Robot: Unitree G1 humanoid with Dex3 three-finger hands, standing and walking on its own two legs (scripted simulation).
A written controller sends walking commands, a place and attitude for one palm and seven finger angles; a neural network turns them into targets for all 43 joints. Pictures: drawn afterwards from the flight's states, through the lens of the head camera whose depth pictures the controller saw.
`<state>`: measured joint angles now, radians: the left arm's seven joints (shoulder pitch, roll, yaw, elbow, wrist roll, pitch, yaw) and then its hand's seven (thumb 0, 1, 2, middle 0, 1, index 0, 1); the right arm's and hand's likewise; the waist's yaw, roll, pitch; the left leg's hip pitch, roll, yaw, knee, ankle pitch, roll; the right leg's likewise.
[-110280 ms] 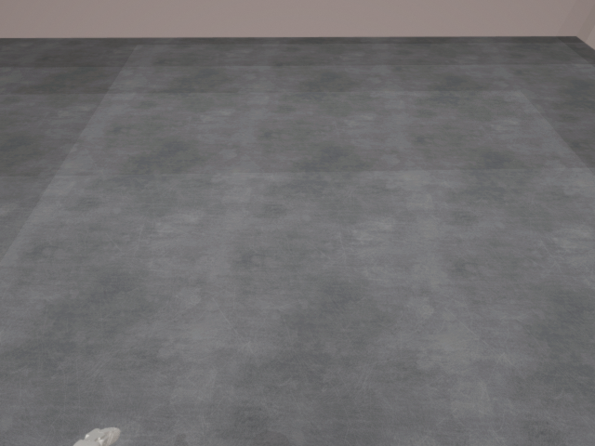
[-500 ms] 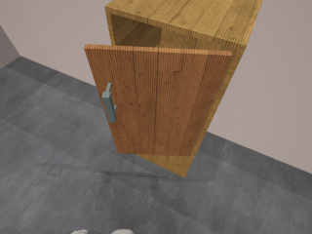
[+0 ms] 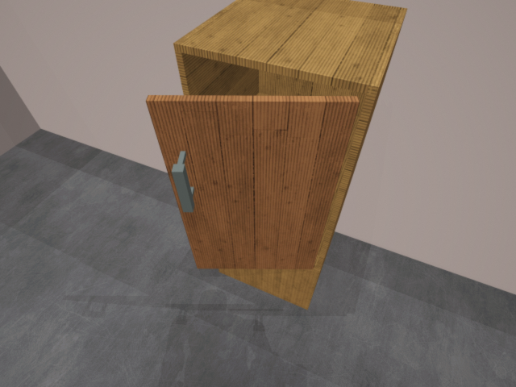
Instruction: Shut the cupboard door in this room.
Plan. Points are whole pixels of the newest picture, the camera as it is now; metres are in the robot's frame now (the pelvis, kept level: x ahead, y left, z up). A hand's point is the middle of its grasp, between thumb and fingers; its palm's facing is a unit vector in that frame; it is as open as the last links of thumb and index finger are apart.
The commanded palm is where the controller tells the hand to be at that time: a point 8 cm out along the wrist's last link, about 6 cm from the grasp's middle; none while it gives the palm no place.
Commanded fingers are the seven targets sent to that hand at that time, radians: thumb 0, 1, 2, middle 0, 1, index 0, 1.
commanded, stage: come to a stop and stand still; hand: left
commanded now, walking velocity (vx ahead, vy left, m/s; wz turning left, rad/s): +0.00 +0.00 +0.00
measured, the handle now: (185, 182) +0.48 +0.18 +0.01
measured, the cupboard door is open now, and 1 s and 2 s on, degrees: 24 24 24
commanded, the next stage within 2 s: look again from close up in 0.20 s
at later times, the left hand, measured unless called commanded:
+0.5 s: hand out of the picture +0.01 +0.17 -0.18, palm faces -0.01 -0.98 -0.21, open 7.4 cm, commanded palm none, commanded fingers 0.00 0.90 0.90 -0.20 -0.30 -0.20 -0.30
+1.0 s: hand out of the picture -0.02 +0.19 -0.18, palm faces +0.00 -0.98 -0.19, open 7.4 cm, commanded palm none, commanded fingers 0.00 0.90 0.90 -0.20 -0.30 -0.20 -0.30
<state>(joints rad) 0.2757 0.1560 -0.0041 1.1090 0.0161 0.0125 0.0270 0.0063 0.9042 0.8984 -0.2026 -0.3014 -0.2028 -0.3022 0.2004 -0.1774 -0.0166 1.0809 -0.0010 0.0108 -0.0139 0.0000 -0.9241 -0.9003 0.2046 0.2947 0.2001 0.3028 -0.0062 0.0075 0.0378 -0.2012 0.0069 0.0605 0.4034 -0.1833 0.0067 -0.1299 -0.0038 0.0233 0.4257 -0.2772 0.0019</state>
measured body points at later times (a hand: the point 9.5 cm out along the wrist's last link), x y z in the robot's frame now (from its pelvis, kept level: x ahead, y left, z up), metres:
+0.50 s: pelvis +0.00 +0.00 -0.01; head +0.00 +0.00 +0.44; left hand +0.01 +0.22 -0.16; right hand +0.00 -0.21 -0.17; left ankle +0.02 +0.11 -0.74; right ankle -0.03 -0.12 -0.74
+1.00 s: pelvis -0.01 +0.01 -0.01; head -0.02 +0.03 +0.44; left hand -0.02 +0.25 -0.17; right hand +0.02 -0.22 -0.15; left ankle +0.02 +0.11 -0.74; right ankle -0.03 -0.12 -0.74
